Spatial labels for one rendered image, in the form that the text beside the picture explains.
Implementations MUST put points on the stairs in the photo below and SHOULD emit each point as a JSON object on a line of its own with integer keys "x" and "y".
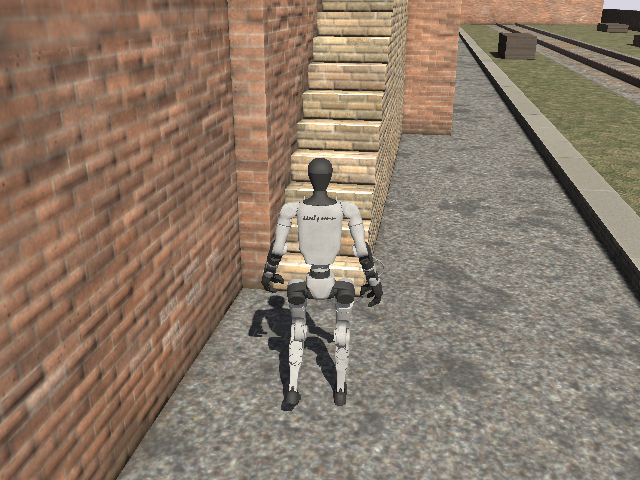
{"x": 352, "y": 116}

